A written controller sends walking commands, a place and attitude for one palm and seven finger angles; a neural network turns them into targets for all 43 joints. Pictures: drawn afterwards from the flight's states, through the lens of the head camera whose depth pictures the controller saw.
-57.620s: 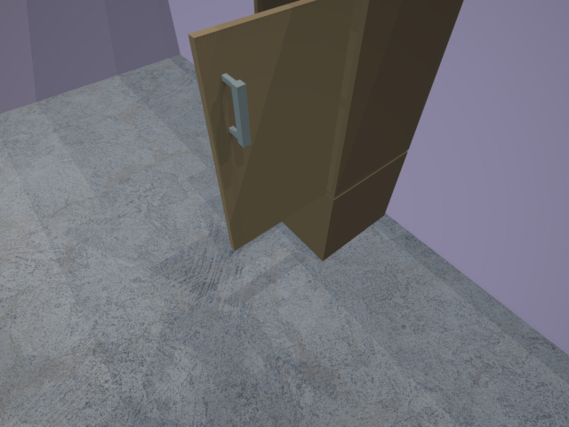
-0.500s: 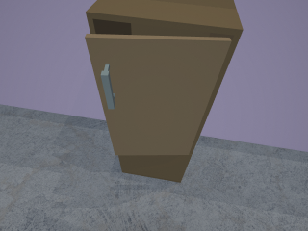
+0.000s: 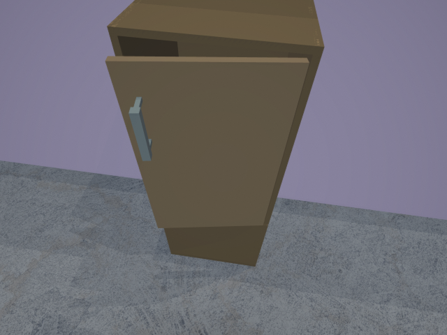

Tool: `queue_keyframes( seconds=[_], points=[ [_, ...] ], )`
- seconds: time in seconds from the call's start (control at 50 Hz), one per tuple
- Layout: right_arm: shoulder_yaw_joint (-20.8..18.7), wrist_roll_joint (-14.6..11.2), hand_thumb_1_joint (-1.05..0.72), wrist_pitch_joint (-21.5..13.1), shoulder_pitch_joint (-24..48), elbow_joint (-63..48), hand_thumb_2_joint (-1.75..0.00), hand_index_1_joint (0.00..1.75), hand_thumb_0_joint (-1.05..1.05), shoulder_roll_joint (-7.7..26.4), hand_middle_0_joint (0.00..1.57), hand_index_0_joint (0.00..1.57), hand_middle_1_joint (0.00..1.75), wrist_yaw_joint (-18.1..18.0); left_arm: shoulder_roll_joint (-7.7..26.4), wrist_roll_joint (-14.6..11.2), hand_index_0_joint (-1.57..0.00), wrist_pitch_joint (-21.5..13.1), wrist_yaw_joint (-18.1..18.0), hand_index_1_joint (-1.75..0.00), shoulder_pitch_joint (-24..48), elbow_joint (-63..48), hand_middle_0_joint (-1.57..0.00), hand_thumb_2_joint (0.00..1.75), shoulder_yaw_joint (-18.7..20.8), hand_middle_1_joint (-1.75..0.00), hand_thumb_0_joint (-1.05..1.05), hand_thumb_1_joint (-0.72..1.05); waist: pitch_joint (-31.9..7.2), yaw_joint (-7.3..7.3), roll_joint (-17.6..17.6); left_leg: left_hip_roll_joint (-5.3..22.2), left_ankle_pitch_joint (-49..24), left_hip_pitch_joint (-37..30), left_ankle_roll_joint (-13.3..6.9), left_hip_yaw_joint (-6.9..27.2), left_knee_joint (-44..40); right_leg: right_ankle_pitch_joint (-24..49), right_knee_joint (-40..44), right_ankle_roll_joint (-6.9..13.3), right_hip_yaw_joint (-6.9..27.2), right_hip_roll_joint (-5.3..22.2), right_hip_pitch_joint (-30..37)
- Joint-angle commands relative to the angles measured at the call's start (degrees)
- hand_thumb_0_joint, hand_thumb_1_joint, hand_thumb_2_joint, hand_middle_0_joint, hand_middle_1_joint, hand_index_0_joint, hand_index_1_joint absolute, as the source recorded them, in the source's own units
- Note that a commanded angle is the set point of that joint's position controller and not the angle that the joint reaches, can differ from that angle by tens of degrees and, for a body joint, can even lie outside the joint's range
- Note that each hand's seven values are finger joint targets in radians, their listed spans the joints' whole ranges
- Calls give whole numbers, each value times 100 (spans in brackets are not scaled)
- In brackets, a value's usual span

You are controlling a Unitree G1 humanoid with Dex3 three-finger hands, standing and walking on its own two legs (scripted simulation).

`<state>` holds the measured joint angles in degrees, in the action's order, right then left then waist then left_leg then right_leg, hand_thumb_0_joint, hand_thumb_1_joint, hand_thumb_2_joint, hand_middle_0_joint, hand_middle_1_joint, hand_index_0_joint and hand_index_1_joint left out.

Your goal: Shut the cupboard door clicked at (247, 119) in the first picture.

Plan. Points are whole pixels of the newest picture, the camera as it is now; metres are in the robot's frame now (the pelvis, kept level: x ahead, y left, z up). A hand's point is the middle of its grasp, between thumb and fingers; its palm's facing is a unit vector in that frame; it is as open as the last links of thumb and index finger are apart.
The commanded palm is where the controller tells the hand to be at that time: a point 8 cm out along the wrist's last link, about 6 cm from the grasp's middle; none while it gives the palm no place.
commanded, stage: look again from close up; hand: left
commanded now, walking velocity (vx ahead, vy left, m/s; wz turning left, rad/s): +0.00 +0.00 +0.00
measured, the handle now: (143, 129) +0.47 +0.19 +0.10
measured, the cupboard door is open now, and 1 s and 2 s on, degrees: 11 11 11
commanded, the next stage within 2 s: raise the hand and make a fist in 0.52 s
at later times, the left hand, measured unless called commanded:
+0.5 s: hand out of the picture +0.02 +0.22 -0.18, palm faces -0.01 -0.97 -0.22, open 7.4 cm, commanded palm none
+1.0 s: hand (112, 323) +0.15 +0.20 -0.04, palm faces +0.09 -1.00 +0.01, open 6.4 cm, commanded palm +0.12 +0.26 -0.03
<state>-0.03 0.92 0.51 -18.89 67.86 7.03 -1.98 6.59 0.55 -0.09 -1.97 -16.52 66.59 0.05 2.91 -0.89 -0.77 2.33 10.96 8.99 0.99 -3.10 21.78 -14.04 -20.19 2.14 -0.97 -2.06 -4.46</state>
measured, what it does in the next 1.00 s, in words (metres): lowers itself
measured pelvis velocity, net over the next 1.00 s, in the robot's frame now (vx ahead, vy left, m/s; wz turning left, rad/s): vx -0.03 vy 0.00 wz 0.01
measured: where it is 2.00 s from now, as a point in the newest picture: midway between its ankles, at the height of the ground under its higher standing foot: outside the picture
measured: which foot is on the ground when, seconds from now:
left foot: down 0.00-1.00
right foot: down 0.00-1.00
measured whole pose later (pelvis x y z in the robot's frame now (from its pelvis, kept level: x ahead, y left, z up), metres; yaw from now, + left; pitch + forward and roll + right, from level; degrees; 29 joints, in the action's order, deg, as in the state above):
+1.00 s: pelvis -0.03 +0.00 -0.07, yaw +1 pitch +9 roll +1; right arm -3.2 -0.3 -14.2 -9.3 31.9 13.2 0.4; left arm 10.0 -14.6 -27.3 15.9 -25.8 6.7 9.5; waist -6.1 1.2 -3.3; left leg 0.7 23.5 41.1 0.4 -1.5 55.6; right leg -29.5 -58.0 2.2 -2.7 0.5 -37.6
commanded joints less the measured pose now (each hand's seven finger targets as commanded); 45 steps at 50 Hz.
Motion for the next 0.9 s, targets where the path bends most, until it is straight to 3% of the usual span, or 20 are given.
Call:
queue_keyframes(
  seconds=[0.0, 0.02, 0.04, 0.08, 0.12, 0.16, 0.24, 0.34, 0.54, 0.58, 0.6, 0.62, 0.64, 0.66, 0.68, 0.7, 0.74, 0.82, 0.84, 0.88],
  points=[
    [-76, -27, -90, -117, -300, -139, -90, 30, 0, 494, 20, 20, 30, -66, 509, -27, -20, -90, -43, -30, -386, -113, -20, 90, 87, -30, 0, 90, 267, 23, 31, 364, -464, -51, -125, 476, -288, 629, 501, 52, 650, 737, -516],
    [-38, -73, -90, -288, 535, -601, -90, 30, 0, 600, 20, 20, 30, 27, 740, 88, -20, -343, -267, -30, -827, -118, -20, 90, 49, -30, 0, 90, 211, 349, 138, 302, -659, 504, 15, 86, 1232, 4111, 155, -253, 975, 1240, -554],
    [-47, -53, -90, -198, 78, -804, -90, 30, 0, 323, 20, 20, 30, 47, 1022, 40, -20, -366, -225, -30, -673, -372, -20, 90, 117, -30, 0, 90, -128, -57, 21, 114, 778, 608, -103, 317, 1158, 3462, 19, 20, 1095, 1430, -371],
    [-65, -8, -90, -180, -195, -737, -90, 30, 0, 312, 20, 20, 30, 67, 923, 24, -20, -372, -152, -30, -355, -477, -20, 90, 87, -30, 0, 90, -378, -143, 289, 140, 343, 233, -123, 260, 768, 2129, -128, 243, 830, 1187, -575],
    [-56, -7, -90, -237, -318, -779, -90, 30, 0, 463, 20, 20, 30, 58, 660, 1, -20, -365, -137, -30, -358, -533, -20, 90, 49, -30, 0, 90, -423, -113, -131, 247, -339, 231, -210, 492, 628, 1317, -303, 169, 676, 791, -646],
    [-56, 0, -90, -276, -250, -801, -90, 30, 0, 497, 20, 20, 30, 44, 587, 24, -20, -299, -128, -30, -343, -563, -20, 90, 29, -30, 0, 90, -167, -41, 178, 304, -557, 308, -241, 532, 483, 934, -382, 136, 588, 706, -780],
    [-38, -9, -90, -244, -107, -883, -90, 30, 0, 643, 20, 20, 30, 45, 610, 26, -20, -181, -86, -30, -386, -594, -20, 90, -2, -30, 0, 90, 394, 56, -81, 310, 55, 666, -331, 730, 102, -205, -322, 59, 565, 571, -1067],
    [-55, 10, -90, -245, -22, -914, -90, 30, 0, 813, 20, 20, 30, 58, 699, 35, -20, -128, -53, -30, -357, -657, -20, 90, 1, -30, 0, 90, 447, 101, -36, 343, 466, 705, -391, 864, -220, -355, -396, 18, 513, 533, -1100],
    [-56, -19, -90, -318, 133, -834, -90, 30, 0, 951, 20, 20, 30, 19, 934, 22, -20, -119, -37, -30, -260, -651, -20, 90, 33, -30, 0, 90, -234, 139, 166, 374, -1029, 67, -419, 673, 35, 530, -441, -62, 475, 661, -706],
    [-63, -26, -90, -318, 161, -804, -90, 30, 0, 963, 20, 20, 30, 13, 978, 28, -20, -134, -40, -30, -232, -634, -20, 90, 42, -30, 0, 90, -265, 131, 40, 358, -1214, 21, -414, 634, 107, 777, -422, -58, 493, 695, -646],
    [-77, -93, -90, -286, 492, -1133, -90, 30, 0, 1094, 20, 20, 30, 57, 905, 98, -20, -202, -256, -30, -615, -513, -20, 90, 33, -30, 0, 90, -15, 219, -70, 512, -2022, 230, -245, 534, 1070, 1889, -260, -135, 669, 902, -887],
    [-388, -182, -90, -1379, -118, -2621, -90, 30, 0, 2237, 20, 20, 30, -400, 4413, -536, -20, -1713, -433, -30, 4486, -10068, -20, 90, 2554, -30, 0, 90, -2304, -772, 331, 168, -2662, -1600, -261, 701, 1185, 2223, -1615, -110, -165, 265, -1118],
    [60, -458, -90, -1897, 426, -2661, -90, 30, 0, 1378, 20, 20, 30, -514, 1376, -675, -22, -1203, -413, -32, 247, -8118, -22, 90, 190, -32, 0, 90, -2879, -101, 2329, 244, -3081, -2169, -106, 699, 813, 246, -2193, -131, -353, 51, -1750],
    [-49, -292, -90, -2016, 481, -2407, -90, 30, 0, 1314, 20, 20, 30, -477, 1338, -918, -24, -887, -653, -34, 198, -8087, -24, 90, 539, -34, 0, 90, -2742, 101, 1846, 255, -3496, -1619, 176, 634, 542, -104, -1895, -80, -348, 70, -1501],
    [-62, -331, -90, -2032, 476, -2254, -90, 30, 0, 1030, 20, 20, 30, -251, -234, -897, -25, -280, -573, -36, -1216, -6549, -25, 90, -399, -36, 0, 90, -1693, -119, 1218, 248, -2538, -718, 147, 768, 278, -423, -1800, -171, -340, 209, -1940],
    [-260, -356, -90, -2093, 421, -2698, -90, 30, 0, 1377, 20, 20, 30, -120, 195, -962, -27, -471, -594, -38, -1, -7689, -27, 90, -263, -38, 0, 90, -905, -184, 1106, 161, -1281, 80, 103, 811, 434, -172, -1610, -116, -304, 269, -1852],
    [-310, -246, -90, -2165, 755, -3058, -90, 30, 0, 1352, 20, 20, 30, -58, 511, -863, -31, -962, -434, -42, -565, -6999, -31, 90, 305, -42, 0, 90, -7, -116, 123, -115, -57, 1196, 16, 758, 887, -119, -1223, -63, -453, 267, -2233],
    [-527, -112, -90, -1923, 1023, -3538, -90, 30, 0, 1259, 20, 20, 30, 198, 215, -1291, -38, -2480, 776, -50, -2773, -5601, -38, 90, 966, -50, 0, 90, -533, 472, -1913, -271, -501, 2396, 63, 443, 2162, 576, -2349, -67, -615, 121, -2840],
    [-567, -93, -90, -1877, 1092, -3646, -90, 30, 0, 1290, 20, 20, 30, 234, 294, -1460, -40, -2927, 1199, -52, -2708, -5618, -40, 90, 1075, -52, 0, 90, -726, 522, -1999, -330, -257, 2700, 87, 360, 2422, 630, -2594, -91, -499, 175, -2925],
    [-611, -138, -90, -1790, 1178, -3998, -90, 30, 0, 1327, 20, 20, 30, 271, 745, -1669, -44, -3292, 1795, -56, -2646, -5592, -44, 90, 1539, -56, 0, 90, -1097, 661, -1158, -442, -35, 2939, 63, 191, 2741, 709, -2891, -53, -179, 300, -2824]
  ],
)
